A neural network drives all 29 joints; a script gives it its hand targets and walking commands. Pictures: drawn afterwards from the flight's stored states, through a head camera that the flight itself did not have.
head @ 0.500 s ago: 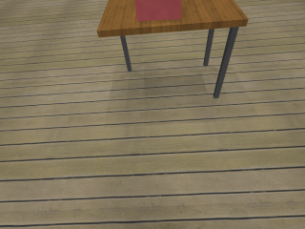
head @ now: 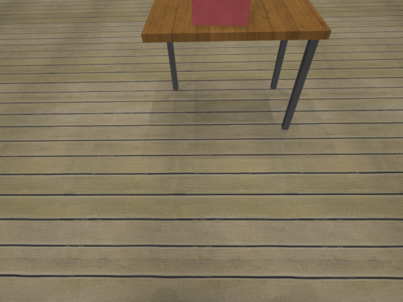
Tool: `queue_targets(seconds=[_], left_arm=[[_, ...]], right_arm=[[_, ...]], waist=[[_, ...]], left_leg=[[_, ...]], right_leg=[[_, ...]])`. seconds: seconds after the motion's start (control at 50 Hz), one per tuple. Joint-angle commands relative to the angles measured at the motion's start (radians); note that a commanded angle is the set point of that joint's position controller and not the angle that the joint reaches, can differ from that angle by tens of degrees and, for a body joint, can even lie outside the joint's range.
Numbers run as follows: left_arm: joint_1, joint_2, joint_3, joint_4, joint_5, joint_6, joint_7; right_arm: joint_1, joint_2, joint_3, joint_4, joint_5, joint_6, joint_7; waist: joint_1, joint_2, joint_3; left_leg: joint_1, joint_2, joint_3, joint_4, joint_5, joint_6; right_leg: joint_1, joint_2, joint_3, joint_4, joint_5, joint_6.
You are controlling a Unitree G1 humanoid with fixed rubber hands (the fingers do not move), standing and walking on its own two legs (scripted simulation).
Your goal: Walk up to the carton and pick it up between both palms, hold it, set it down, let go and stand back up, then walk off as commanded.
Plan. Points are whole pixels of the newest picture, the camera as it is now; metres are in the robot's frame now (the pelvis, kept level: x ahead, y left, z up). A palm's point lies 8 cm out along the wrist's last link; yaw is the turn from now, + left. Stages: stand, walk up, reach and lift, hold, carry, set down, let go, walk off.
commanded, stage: stand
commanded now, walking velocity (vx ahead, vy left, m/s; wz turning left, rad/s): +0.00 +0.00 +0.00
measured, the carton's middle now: (220, 1) +1.47 -0.04 +0.00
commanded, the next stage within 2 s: none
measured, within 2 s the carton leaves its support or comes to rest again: neither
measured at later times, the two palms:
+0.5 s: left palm out of the picture +0.01 +0.32 -0.11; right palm out of the picture +0.07 -0.28 -0.11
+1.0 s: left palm out of the picture +0.02 +0.32 -0.12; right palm out of the picture +0.08 -0.28 -0.11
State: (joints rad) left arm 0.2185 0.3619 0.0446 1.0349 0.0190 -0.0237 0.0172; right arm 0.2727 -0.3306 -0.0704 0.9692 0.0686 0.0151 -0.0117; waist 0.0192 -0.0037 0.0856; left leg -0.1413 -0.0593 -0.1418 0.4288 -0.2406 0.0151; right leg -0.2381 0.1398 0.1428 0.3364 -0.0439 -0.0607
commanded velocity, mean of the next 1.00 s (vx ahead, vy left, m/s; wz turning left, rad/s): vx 0.00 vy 0.00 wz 0.00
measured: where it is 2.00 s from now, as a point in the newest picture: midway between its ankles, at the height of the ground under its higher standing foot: outside the picture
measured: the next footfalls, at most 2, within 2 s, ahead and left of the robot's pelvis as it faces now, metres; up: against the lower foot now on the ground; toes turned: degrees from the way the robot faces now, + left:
none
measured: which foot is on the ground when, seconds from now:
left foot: down 0.00-1.00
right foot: down 0.00-1.00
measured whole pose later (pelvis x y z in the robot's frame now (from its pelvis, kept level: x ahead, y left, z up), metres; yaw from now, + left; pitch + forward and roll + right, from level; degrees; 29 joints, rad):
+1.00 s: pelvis +0.00 +0.01 +0.00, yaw +0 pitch -2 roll +0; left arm 0.22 0.36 0.04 1.08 0.02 -0.02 0.00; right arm 0.18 -0.33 -0.04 0.97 0.07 -0.01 -0.01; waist 0.02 0.01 0.05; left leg -0.16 -0.07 -0.14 0.43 -0.23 0.02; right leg -0.21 0.10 0.14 0.39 -0.15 -0.03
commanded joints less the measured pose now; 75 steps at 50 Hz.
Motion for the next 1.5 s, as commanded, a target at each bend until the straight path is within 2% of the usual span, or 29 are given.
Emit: queue_targets(seconds=[0.0,0.02,0.04,0.1,0.14,0.16,0.18,0.22,0.32,0.4,0.42,0.44,0.48,0.52,0.56,0.66,0.82,0.84,0.86,1.0,1.06,1.1,1.22,1.24,1.3,1.38,1.42,1.44,1.48], left_arm=[[-0.114,0.145,0.027,-0.04,-0.004,0.0,-0.012],[-0.032,0.19,0.046,-0.026,-0.018,0.01,-0.013],[-0.042,0.16,0.03,-0.01,-0.01,0.014,-0.017],[-0.008,0.162,0.032,-0.007,-0.001,0.002,-0.02],[-0.031,0.176,0.029,0.003,-0.002,-0.003,-0.021],[-0.056,0.192,0.038,0.018,-0.002,0.0,-0.015],[-0.073,0.155,0.018,-0.009,-0.01,-0.015,-0.019],[-0.088,0.203,0.024,-0.009,-0.007,-0.023,-0.012],[-0.093,0.169,-0.003,0.008,-0.006,-0.009,-0.011],[-0.075,0.209,0.014,0.012,-0.012,-0.017,-0.019],[-0.091,0.203,0.011,0.023,-0.01,-0.022,-0.017],[-0.099,0.216,0.012,0.011,0.007,-0.021,-0.016],[-0.101,0.197,0.015,0.007,-0.009,-0.021,-0.012],[-0.111,0.174,0.0,0.008,-0.006,-0.022,-0.012],[-0.097,0.197,0.011,0.018,-0.018,-0.021,-0.017],[-0.088,0.174,0.014,0.001,-0.009,-0.018,-0.009],[-0.083,0.199,0.015,0.001,-0.016,-0.017,-0.012],[-0.089,0.15,0.007,0.009,-0.006,-0.015,-0.006],[-0.108,0.184,0.007,-0.007,-0.004,-0.014,-0.01],[-0.092,0.197,0.021,0.003,-0.014,-0.017,-0.005],[-0.098,0.179,0.009,-0.007,-0.015,-0.018,-0.011],[-0.103,0.174,0.013,0.007,-0.013,-0.021,-0.009],[-0.117,0.218,0.012,-0.002,-0.011,-0.012,-0.008],[-0.109,0.186,0.013,-0.004,-0.019,-0.005,-0.009],[-0.106,0.204,0.014,0.001,-0.009,-0.014,-0.008],[-0.135,0.191,0.004,-0.003,-0.012,-0.008,-0.008],[-0.1,0.206,0.007,0.005,-0.007,-0.018,-0.007],[-0.117,0.204,0.01,0.005,-0.009,-0.015,-0.01],[-0.093,0.192,0.008,0.006,-0.009,-0.021,-0.008]], right_arm=[[-0.064,-0.199,-0.01,-0.028,-0.122,-0.054,-0.021],[-0.094,-0.24,-0.019,-0.045,-0.126,-0.057,-0.018],[-0.125,-0.247,-0.021,-0.056,-0.117,-0.06,-0.021],[-0.151,-0.214,-0.003,-0.058,-0.106,-0.069,-0.023],[-0.148,-0.242,-0.024,-0.059,-0.102,-0.064,-0.018],[-0.128,-0.212,-0.009,-0.044,-0.096,-0.063,-0.011],[-0.1,-0.19,-0.002,-0.052,-0.092,-0.068,-0.012],[-0.091,-0.21,-0.008,-0.024,-0.083,-0.064,-0.008],[-0.105,-0.228,-0.013,-0.011,-0.097,-0.055,-0.002],[-0.132,-0.197,0.002,-0.024,-0.087,-0.048,-0.009],[-0.173,-0.212,-0.001,-0.019,-0.096,-0.05,-0.002],[-0.175,-0.202,0.006,-0.026,-0.096,-0.059,-0.005],[-0.159,-0.198,0.004,-0.014,-0.09,-0.063,-0.005],[-0.17,-0.201,0.008,-0.024,-0.098,-0.053,-0.006],[-0.148,-0.216,0.008,-0.006,-0.1,-0.055,-0.009],[-0.154,-0.204,0.01,-0.024,-0.095,-0.055,-0.002],[-0.174,-0.216,0.01,-0.02,-0.106,-0.052,-0.003],[-0.17,-0.202,0.007,-0.028,-0.101,-0.052,-0.006],[-0.13,-0.219,0.002,-0.013,-0.102,-0.057,-0.006],[-0.164,-0.203,0.012,-0.028,-0.095,-0.053,-0.007],[-0.162,-0.229,0.008,-0.019,-0.102,-0.052,-0.005],[-0.142,-0.227,0.007,-0.025,-0.114,-0.054,-0.015],[-0.162,-0.211,0.015,-0.008,-0.09,-0.058,-0.009],[-0.196,-0.203,0.019,-0.024,-0.1,-0.054,-0.014],[-0.135,-0.198,0.012,-0.012,-0.103,-0.059,-0.015],[-0.165,-0.199,0.012,-0.017,-0.103,-0.059,-0.011],[-0.2,-0.234,0.006,-0.02,-0.093,-0.05,-0.012],[-0.16,-0.208,0.023,-0.007,-0.09,-0.048,-0.004],[-0.159,-0.228,0.009,-0.018,-0.102,-0.055,-0.008]], waist=[[-0.005,0.107,0.017],[0.052,0.14,0.007],[0.008,0.206,-0.004],[0.031,0.12,-0.016],[0.016,0.124,0.041],[0.011,0.155,-0.018],[-0.001,0.067,-0.012],[-0.003,0.06,-0.127],[-0.037,0.078,-0.087],[-0.001,0.079,-0.017],[-0.027,0.119,-0.081],[-0.015,0.019,-0.069],[-0.005,0.039,-0.065],[-0.016,0.114,-0.128],[0.012,0.037,-0.062],[-0.003,0.07,-0.074],[0.023,0.046,-0.049],[0.0,0.094,-0.063],[-0.02,0.034,-0.119],[0.001,0.128,-0.113],[0.0,0.026,-0.107],[-0.003,0.084,-0.138],[-0.005,0.033,-0.152],[0.0,0.104,-0.133],[-0.002,0.028,-0.12],[-0.02,0.066,-0.101],[0.014,0.118,-0.088],[-0.011,0.044,-0.135],[-0.012,0.052,-0.175]], left_leg=[[-0.256,0.186,-0.204,-0.249,-0.408,0.08],[-0.29,0.205,-0.265,-0.288,-0.463,0.106],[-0.246,0.217,-0.26,-0.285,-0.433,0.098],[-0.259,0.261,-0.271,-0.25,-0.325,0.126],[-0.198,0.176,-0.209,-0.215,-0.233,0.098],[-0.186,0.216,-0.224,-0.205,-0.194,0.091],[-0.127,0.176,-0.18,-0.14,-0.037,0.068],[-0.031,0.13,-0.125,-0.079,0.13,0.042],[-0.067,0.128,-0.123,-0.165,-0.135,0.039],[-0.132,0.123,-0.122,-0.157,-0.169,0.042],[-0.08,0.14,-0.134,-0.167,-0.097,0.03],[-0.055,0.149,-0.133,-0.168,-0.07,0.044],[-0.064,0.119,-0.114,-0.139,0.062,0.035],[-0.018,0.138,-0.116,-0.148,0.008,0.04],[-0.076,0.129,-0.123,-0.152,-0.022,0.044],[-0.093,0.114,-0.118,-0.148,-0.097,0.047],[-0.06,0.121,-0.116,-0.14,-0.029,0.035],[-0.053,0.122,-0.117,-0.142,0.013,0.045],[-0.023,0.133,-0.108,-0.137,-0.007,0.03],[0.01,0.122,-0.087,-0.13,0.063,0.033],[-0.012,0.124,-0.1,-0.133,0.091,0.022],[-0.012,0.143,-0.106,-0.147,0.134,0.021],[0.042,0.137,-0.09,-0.124,0.148,0.012],[0.017,0.129,-0.081,-0.12,0.143,0.019],[-0.003,0.127,-0.085,-0.108,0.091,0.027],[-0.012,0.128,-0.094,-0.158,0.062,0.021],[-0.002,0.137,-0.104,-0.149,0.083,0.023],[0.027,0.141,-0.102,-0.145,0.06,0.023],[0.059,0.141,-0.093,-0.114,0.133,0.031]], right_leg=[[0.069,-0.093,0.092,0.053,-0.321,0.002],[0.117,-0.09,0.091,0.125,-0.261,0.014],[0.096,-0.076,0.077,0.149,-0.234,0.011],[0.141,-0.112,0.057,0.186,-0.233,0.009],[0.064,-0.099,0.074,0.061,-0.143,0.001],[0.146,-0.139,0.098,0.047,-0.139,-0.002],[0.134,-0.179,0.108,-0.008,-0.031,-0.011],[0.162,-0.191,0.131,-0.008,0.053,-0.016],[0.074,-0.169,0.098,-0.021,-0.228,0.02],[0.065,-0.18,0.134,-0.056,-0.254,-0.001],[0.09,-0.174,0.103,-0.018,-0.176,0.002],[0.093,-0.175,0.109,-0.026,-0.133,0.0],[0.105,-0.178,0.11,-0.008,-0.089,-0.007],[0.114,-0.188,0.107,-0.016,-0.119,-0.007],[0.09,-0.17,0.115,-0.026,-0.15,-0.006],[0.086,-0.18,0.105,-0.02,-0.184,0.006],[0.048,-0.183,0.127,-0.033,-0.191,0.001],[0.061,-0.178,0.111,-0.031,-0.185,0.005],[0.096,-0.172,0.098,-0.027,-0.143,0.008],[0.085,-0.187,0.098,-0.016,-0.128,0.007],[0.097,-0.177,0.091,-0.02,-0.064,0.02],[0.143,-0.188,0.087,-0.009,0.0,0.013],[0.112,-0.193,0.108,-0.005,-0.022,0.007],[0.111,-0.188,0.102,-0.006,-0.019,0.017],[0.104,-0.2,0.121,-0.042,-0.073,0.008],[0.08,-0.178,0.09,-0.013,-0.096,0.011],[0.071,-0.177,0.105,-0.01,-0.037,0.006],[0.101,-0.176,0.094,-0.02,-0.067,0.016],[0.111,-0.192,0.102,-0.017,-0.029,0.011]])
